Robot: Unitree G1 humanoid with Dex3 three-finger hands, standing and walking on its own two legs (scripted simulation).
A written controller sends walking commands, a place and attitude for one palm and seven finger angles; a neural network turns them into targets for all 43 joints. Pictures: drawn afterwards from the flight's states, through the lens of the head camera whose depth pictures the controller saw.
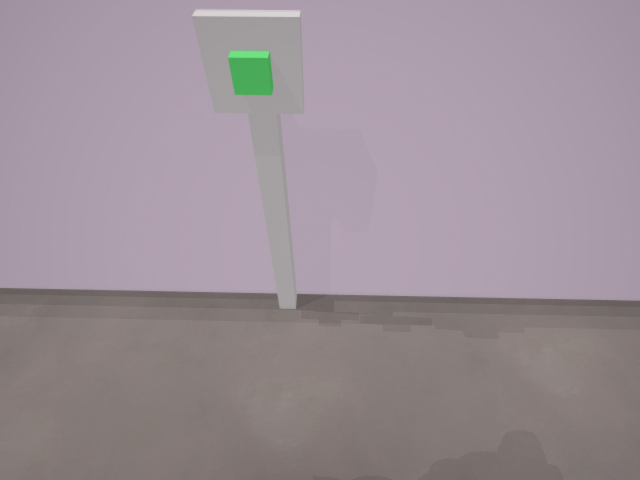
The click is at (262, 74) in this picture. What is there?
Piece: button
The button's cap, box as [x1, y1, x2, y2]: [228, 50, 272, 94]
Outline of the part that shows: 231,50 228,59 235,94 271,94 272,78 269,51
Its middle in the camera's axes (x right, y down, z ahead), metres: -0.13 -0.30 +0.70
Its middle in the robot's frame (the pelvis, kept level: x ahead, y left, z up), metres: +0.74 +0.17 +0.14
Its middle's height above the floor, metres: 0.92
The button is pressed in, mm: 0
